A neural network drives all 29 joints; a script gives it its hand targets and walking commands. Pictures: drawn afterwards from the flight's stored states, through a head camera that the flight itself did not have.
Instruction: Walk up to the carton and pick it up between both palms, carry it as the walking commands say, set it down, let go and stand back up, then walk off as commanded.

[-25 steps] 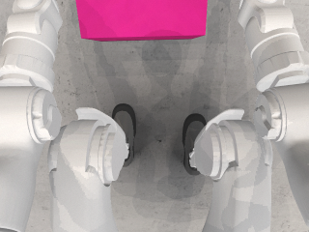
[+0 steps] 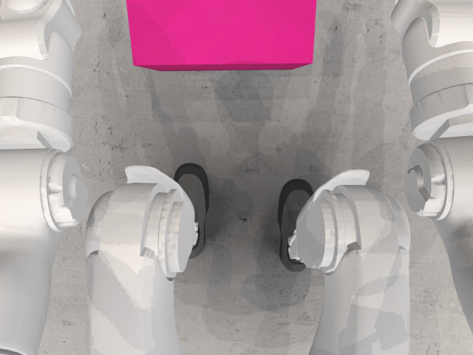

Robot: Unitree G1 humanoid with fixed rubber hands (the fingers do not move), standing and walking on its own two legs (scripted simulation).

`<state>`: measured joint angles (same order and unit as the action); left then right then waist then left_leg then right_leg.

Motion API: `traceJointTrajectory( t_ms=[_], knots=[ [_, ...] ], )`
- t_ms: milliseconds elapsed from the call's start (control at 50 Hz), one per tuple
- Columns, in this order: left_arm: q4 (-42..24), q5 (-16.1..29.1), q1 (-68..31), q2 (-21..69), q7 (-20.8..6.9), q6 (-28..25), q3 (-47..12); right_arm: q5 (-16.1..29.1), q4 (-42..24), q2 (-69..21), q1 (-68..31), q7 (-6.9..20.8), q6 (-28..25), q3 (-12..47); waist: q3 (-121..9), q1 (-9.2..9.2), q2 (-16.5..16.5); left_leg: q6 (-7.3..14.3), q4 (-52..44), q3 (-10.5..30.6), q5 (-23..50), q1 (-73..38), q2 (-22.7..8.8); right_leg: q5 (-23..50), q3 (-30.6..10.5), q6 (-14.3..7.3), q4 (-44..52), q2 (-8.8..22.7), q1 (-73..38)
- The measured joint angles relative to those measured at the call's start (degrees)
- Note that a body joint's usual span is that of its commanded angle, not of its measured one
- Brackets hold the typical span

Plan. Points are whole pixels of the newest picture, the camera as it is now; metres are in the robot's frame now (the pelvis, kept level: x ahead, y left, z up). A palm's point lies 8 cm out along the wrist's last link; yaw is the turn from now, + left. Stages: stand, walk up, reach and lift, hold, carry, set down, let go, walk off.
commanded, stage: set down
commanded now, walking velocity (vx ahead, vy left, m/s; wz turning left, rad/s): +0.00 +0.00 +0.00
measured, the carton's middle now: out of the picture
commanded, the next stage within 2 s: let go in 1.34 s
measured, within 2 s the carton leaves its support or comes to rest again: neither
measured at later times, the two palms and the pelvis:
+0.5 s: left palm out of the picture +0.54 +0.26 -0.01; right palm out of the picture +0.58 -0.17 -0.01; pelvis +0.01 +0.00 +0.09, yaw +0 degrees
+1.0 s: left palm out of the picture +0.53 +0.28 +0.14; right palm out of the picture +0.58 -0.18 +0.14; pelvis +0.03 +0.00 +0.23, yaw +0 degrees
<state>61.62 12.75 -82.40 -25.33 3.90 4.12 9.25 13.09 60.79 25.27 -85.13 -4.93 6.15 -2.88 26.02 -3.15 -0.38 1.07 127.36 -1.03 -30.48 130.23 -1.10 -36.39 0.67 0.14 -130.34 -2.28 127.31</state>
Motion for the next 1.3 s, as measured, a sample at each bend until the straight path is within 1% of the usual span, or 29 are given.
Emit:
traceJointTrajectory(
  t_ms=[80, 220, 280, 560, 760, 980, 1180, 1300],
  knots=[
    [-2.2, -0.4, 1.3, 0.5, 0.4, 1.4, 0.0, -0.4, -1.8, -0.3, 1.8, -0.4, 1.1, -1.2, -3.4, -0.09, -0.4, -0.2, -1.8, 0.3, 0.0, -0.8, 0.4, -0.2, 0.2, -0.3, 1.9, 0.3, -1.0],
    [-1.5, -2.1, 3.6, 0.8, -0.6, 2.7, 1.4, -2.7, 0.6, -0.7, 3.2, 0.7, 2.0, -4.5, -11.2, -0.07, -0.9, -0.4, -6.9, 0.5, 0.3, -1.9, 0.8, 0.3, 0.2, -0.4, 7.0, 0.5, -2.0],
    [-2.4, -2.6, 4.6, 0.9, -1.1, 3.2, 2.0, -3.2, 0.2, -0.8, 3.8, 1.0, 2.4, -5.5, -13.4, -0.01, -0.8, -0.4, -9.4, 0.5, 0.8, -2.5, 0.9, 0.9, 0.1, -0.4, 9.6, 0.5, -2.5],
    [-11.4, -4.8, 10.3, 2.2, -2.8, 7.6, 5.6, -5.8, -7.8, -2.0, 9.1, 2.6, 6.4, -8.7, -21.8, -0.11, -0.5, -0.5, -21.5, 0.9, 2.2, -7.3, 1.1, 3.0, 0.1, -0.3, 22.2, 0.5, -7.3],
    [-16.3, -6.3, 16.1, 2.8, -4.9, 9.2, 7.2, -7.7, -11.5, -3.0, 14.4, 4.5, 7.8, -11.1, -26.5, 0.00, -0.6, -0.6, -32.8, 1.3, 3.9, -14.9, 1.5, 5.1, 0.0, -0.3, 33.9, 0.7, -14.8],
    [-15.1, -7.2, 18.3, 3.2, -6.5, 8.8, 8.3, -8.8, -10.2, -3.5, 16.6, 6.6, 7.2, -12.3, -28.7, 0.17, -0.8, -0.5, -47.2, 1.2, 8.1, -25.5, 1.6, 9.7, -0.5, -0.1, 48.4, 0.7, -25.1],
    [-14.9, -8.4, 20.0, 4.6, -7.2, 8.0, 9.3, -10.4, -10.6, -4.7, 18.5, 7.4, 6.5, -13.1, -28.7, 0.30, -0.8, -0.3, -60.4, 0.9, 12.6, -35.8, 1.6, 14.5, -1.2, 0.2, 61.6, 0.8, -35.0],
    [-12.0, -11.0, 19.9, 5.7, -7.7, 6.5, 10.9, -13.0, -8.3, -5.7, 18.8, 8.0, 5.1, -14.8, -28.7, 0.23, -0.8, -0.3, -67.5, 0.8, 15.0, -41.4, 1.6, 17.1, -1.4, 0.3, 68.6, 0.8, -40.5]
  ],
)
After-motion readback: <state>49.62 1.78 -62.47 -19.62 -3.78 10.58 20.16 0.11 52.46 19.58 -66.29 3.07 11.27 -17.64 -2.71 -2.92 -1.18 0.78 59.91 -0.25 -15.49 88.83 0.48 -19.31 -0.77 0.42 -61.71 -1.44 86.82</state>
